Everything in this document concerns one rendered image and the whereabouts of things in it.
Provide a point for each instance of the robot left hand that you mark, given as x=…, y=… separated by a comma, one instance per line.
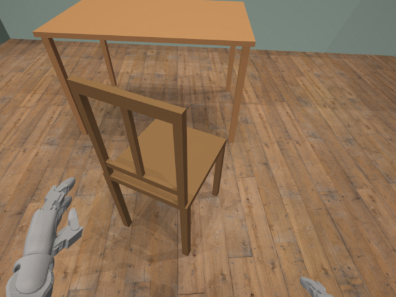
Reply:
x=42, y=230

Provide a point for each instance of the table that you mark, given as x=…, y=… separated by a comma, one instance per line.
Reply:
x=197, y=22

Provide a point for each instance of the robot right hand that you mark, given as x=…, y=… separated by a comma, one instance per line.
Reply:
x=314, y=288

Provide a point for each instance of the chair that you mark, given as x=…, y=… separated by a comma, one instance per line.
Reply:
x=168, y=161

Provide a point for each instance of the left robot forearm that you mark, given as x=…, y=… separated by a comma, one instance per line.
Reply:
x=32, y=277

